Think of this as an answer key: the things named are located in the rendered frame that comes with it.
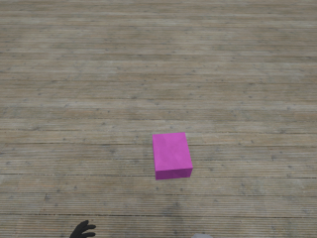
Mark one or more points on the left robot hand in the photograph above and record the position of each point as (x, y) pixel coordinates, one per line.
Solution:
(80, 228)

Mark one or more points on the carton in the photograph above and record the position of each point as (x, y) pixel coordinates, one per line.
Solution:
(171, 156)

